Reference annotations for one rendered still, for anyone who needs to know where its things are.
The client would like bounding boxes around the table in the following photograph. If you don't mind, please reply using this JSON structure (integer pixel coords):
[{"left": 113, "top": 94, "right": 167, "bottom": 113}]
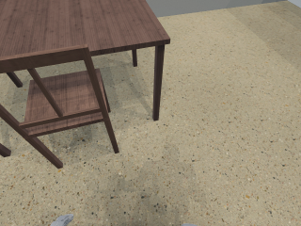
[{"left": 0, "top": 0, "right": 171, "bottom": 157}]

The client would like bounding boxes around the chair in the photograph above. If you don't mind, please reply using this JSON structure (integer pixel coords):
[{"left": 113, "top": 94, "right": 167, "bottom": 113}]
[{"left": 0, "top": 44, "right": 119, "bottom": 169}]

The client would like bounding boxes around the robot left hand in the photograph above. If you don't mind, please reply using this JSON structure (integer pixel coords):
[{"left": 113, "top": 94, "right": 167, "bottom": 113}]
[{"left": 50, "top": 214, "right": 74, "bottom": 226}]

